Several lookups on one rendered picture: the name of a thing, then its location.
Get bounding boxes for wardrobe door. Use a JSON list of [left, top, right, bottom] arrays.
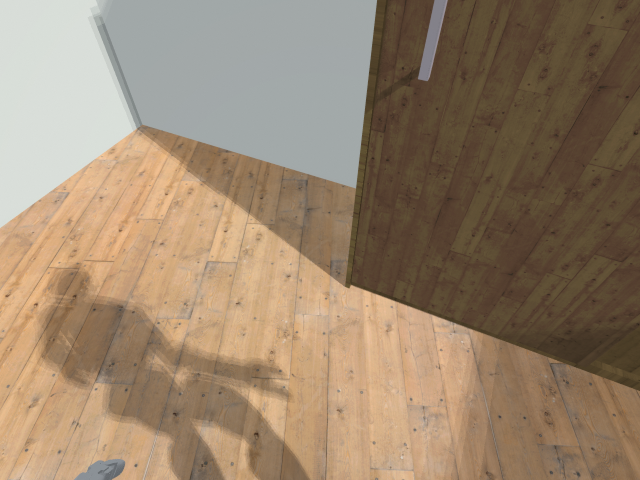
[[351, 0, 640, 367], [596, 326, 640, 376]]

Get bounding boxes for handle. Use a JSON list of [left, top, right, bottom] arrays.
[[418, 0, 448, 81]]

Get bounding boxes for left robot hand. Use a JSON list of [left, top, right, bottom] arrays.
[[74, 459, 125, 480]]

